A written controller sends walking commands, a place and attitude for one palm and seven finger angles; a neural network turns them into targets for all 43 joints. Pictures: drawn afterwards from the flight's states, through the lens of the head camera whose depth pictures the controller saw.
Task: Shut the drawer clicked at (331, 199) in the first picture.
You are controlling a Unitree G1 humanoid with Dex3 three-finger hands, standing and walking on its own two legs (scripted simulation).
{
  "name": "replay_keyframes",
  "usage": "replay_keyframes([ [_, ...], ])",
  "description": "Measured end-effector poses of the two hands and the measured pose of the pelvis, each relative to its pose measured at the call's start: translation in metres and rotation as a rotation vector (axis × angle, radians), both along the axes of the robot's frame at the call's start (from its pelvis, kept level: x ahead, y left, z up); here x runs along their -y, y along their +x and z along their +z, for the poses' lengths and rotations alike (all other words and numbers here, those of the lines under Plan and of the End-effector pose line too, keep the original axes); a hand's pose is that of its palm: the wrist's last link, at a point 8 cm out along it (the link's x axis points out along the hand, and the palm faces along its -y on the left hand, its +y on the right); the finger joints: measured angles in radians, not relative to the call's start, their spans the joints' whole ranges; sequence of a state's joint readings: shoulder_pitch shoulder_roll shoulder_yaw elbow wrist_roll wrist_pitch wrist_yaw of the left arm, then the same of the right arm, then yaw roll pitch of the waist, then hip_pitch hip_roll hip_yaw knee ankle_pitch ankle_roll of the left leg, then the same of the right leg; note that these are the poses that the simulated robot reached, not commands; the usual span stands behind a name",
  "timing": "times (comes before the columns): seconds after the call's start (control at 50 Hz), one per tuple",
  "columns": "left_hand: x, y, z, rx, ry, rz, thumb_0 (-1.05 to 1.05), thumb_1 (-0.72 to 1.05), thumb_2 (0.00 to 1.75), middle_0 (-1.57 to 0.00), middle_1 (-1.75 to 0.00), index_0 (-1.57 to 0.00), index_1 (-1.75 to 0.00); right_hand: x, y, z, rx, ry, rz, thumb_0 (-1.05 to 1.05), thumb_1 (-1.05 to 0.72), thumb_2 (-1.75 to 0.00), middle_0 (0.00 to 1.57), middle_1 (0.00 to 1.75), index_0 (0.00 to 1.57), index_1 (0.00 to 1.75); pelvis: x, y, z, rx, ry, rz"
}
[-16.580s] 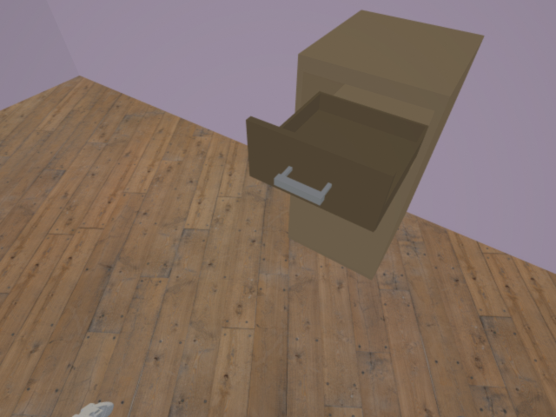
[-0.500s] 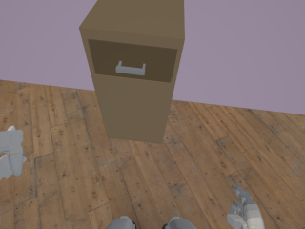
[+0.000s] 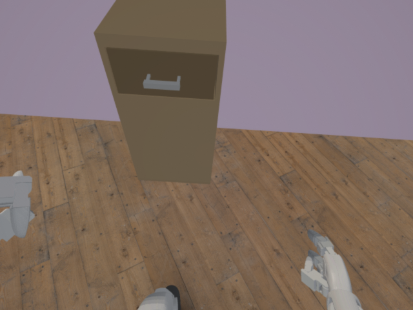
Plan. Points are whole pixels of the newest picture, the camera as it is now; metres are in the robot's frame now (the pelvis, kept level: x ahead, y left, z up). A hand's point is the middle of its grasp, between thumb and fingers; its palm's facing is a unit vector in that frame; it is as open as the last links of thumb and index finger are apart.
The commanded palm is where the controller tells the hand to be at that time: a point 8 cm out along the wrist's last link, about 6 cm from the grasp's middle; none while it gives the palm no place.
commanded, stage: stop stepping back and stand still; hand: left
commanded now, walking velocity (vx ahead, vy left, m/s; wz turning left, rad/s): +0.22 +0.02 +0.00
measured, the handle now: (162, 81) +0.82 +0.17 -0.05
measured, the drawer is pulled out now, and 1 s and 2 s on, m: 0.00 0.00 0.00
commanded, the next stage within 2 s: let the arm hang, fingers relaxed in 0.84 s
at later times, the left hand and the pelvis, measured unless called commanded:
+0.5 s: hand out of the picture +0.15 +0.25 +0.19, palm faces +0.27 -0.83 -0.48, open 3.2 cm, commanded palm +0.09 +0.30 +0.19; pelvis -0.05 +0.03 +0.01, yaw -4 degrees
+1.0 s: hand (11, 263) +0.17 +0.27 +0.11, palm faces +0.20 -0.84 -0.50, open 3.2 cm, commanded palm none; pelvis -0.05 +0.04 +0.01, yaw -2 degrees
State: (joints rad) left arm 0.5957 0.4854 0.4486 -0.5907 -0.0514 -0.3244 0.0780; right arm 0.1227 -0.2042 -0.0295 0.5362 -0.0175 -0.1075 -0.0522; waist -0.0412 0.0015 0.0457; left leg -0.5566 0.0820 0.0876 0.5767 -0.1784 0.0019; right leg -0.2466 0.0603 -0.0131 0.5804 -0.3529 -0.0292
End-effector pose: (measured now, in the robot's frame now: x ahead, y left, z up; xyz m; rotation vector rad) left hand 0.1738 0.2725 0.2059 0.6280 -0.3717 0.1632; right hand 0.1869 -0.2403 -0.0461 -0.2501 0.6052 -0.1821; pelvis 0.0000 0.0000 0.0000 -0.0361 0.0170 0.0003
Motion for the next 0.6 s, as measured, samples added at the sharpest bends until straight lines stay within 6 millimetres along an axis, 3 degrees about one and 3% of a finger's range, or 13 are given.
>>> replay_keyframes([
  [0.12,-0.028,-0.036,-0.016,-0.100,-0.111,0.151,0.01,0.88,0.90,-1.41,-1.60,-1.41,-1.60,0.000,-0.051,-0.003,-0.147,-0.023,-0.061,0.01,-0.90,-0.90,0.20,0.30,0.20,0.30,-0.012,-0.002,0.014,-0.030,0.043,-0.041],
  [0.24,-0.047,-0.036,-0.037,-0.061,-0.224,0.197,0.01,0.89,0.90,-1.41,-1.60,-1.41,-1.60,-0.020,-0.077,-0.012,-0.175,-0.065,-0.046,0.01,-0.90,-0.90,0.20,0.30,0.20,0.30,-0.030,-0.017,0.009,0.006,0.028,-0.023],
  [0.32,-0.038,-0.033,-0.021,-0.017,-0.199,0.122,0.02,0.89,0.90,-1.41,-1.60,-1.41,-1.60,-0.043,-0.083,-0.003,-0.103,-0.016,-0.018,0.01,-0.90,-0.90,0.20,0.30,0.20,0.30,-0.031,-0.031,0.013,0.030,0.036,-0.037],
  [0.4,-0.023,-0.041,0.001,0.021,-0.132,0.038,0.02,0.89,0.90,-1.40,-1.60,-1.41,-1.60,-0.057,-0.089,0.002,-0.045,0.047,0.005,0.01,-0.90,-0.90,0.21,0.30,0.20,0.30,-0.028,-0.042,0.015,0.034,0.027,-0.052],
  [0.48,-0.020,-0.055,0.001,-0.025,-0.083,0.030,0.01,0.89,0.90,-1.40,-1.60,-1.41,-1.60,-0.053,-0.096,-0.005,-0.056,0.069,-0.005,0.01,-0.90,-0.90,0.21,0.30,0.20,0.30,-0.027,-0.052,0.013,0.034,0.012,-0.059],
  [0.6,-0.041,-0.068,-0.020,-0.079,-0.157,0.132,0.01,0.89,0.90,-1.41,-1.60,-1.41,-1.60,-0.032,-0.117,-0.016,-0.145,0.012,-0.071,0.01,-0.90,-0.90,0.21,0.30,0.20,0.30,-0.036,-0.052,0.009,0.025,0.009,-0.067],
])
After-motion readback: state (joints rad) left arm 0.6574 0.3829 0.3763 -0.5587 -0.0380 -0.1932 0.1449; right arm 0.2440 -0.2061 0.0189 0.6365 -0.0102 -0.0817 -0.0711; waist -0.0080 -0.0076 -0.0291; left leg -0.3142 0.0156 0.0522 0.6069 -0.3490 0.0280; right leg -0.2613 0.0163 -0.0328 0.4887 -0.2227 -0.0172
